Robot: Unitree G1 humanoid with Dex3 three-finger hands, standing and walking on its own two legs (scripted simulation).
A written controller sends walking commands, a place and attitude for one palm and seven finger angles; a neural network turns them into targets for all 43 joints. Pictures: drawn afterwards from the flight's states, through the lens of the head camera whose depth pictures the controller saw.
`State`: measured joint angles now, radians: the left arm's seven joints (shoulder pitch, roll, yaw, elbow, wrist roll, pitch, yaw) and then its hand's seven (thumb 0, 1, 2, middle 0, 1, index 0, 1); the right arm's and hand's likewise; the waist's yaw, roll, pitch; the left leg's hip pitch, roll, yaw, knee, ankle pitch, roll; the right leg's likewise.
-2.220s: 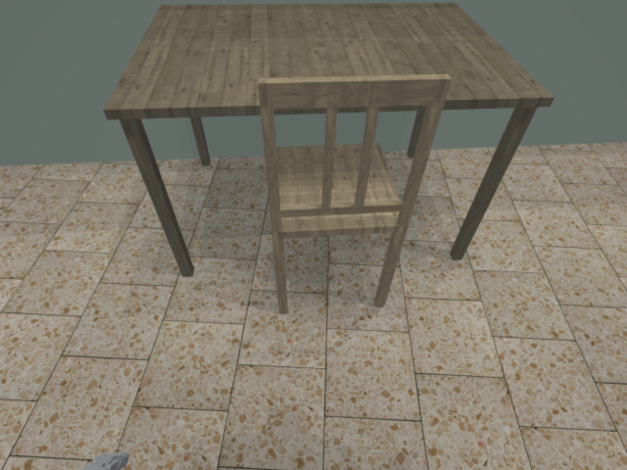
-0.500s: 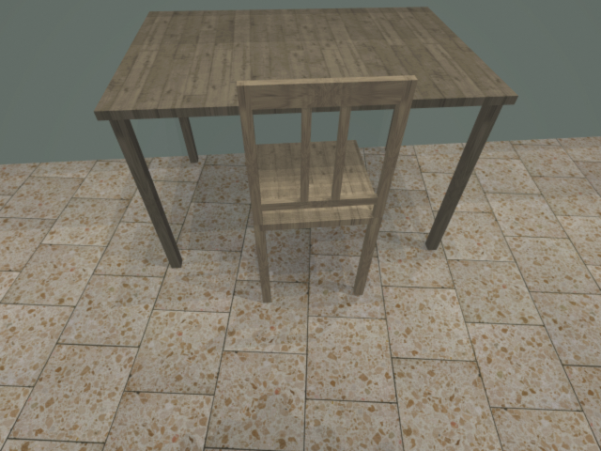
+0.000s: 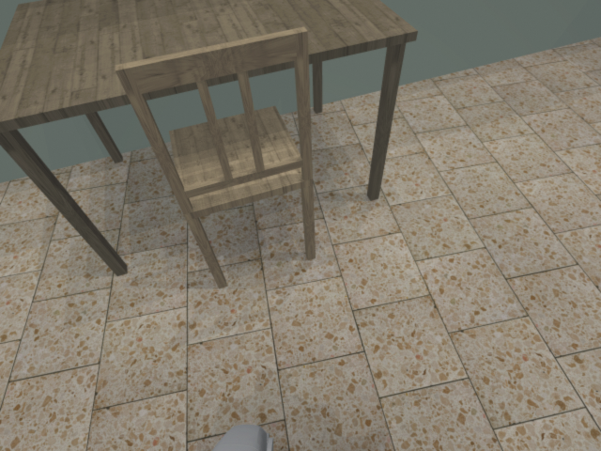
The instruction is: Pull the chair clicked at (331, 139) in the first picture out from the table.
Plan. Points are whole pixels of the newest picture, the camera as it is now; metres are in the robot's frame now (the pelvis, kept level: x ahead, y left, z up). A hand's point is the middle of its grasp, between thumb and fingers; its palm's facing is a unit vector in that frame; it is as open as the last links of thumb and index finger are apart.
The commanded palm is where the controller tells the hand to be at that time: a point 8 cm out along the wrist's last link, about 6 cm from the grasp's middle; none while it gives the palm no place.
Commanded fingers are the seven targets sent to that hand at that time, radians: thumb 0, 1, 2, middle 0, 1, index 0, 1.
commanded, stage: walk to a spot facing it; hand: left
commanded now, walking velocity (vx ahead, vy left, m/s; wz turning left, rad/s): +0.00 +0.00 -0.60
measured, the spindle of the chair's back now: (216, 134) +0.79 +0.29 -0.09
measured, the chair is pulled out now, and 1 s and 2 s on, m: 0.00 0.00 0.00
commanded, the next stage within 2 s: none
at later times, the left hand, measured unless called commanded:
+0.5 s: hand out of the picture +0.09 +0.28 -0.17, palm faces -0.21 -0.95 -0.22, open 7.4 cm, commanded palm none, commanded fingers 0.00 0.90 0.90 -0.20 -0.30 -0.20 -0.30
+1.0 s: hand (212, 443) +0.15 +0.16 -0.16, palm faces -0.62 -0.75 -0.21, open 7.4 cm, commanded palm none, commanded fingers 0.00 0.90 0.90 -0.20 -0.30 -0.20 -0.30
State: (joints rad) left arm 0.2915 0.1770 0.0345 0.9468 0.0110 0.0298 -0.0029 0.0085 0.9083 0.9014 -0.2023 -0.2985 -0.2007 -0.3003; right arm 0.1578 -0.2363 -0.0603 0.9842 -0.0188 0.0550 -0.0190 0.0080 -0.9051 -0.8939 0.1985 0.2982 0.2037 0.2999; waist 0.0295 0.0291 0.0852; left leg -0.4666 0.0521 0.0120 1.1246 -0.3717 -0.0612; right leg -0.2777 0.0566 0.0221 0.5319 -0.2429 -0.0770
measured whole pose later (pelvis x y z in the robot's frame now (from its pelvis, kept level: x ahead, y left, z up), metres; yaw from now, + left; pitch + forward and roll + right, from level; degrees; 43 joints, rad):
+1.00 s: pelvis -0.06 +0.08 -0.01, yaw -38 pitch +0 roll +0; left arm 0.16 0.20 0.07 0.92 0.02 0.07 -0.05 0.01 0.91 0.90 -0.20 -0.30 -0.20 -0.30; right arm 0.38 -0.23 -0.06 1.00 -0.03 0.01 -0.02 0.01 -0.90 -0.89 0.20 0.30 0.21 0.30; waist -0.06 0.03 0.02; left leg -0.23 0.17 0.34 0.60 -0.34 -0.01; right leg -0.24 -0.04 -0.09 0.57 -0.41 0.01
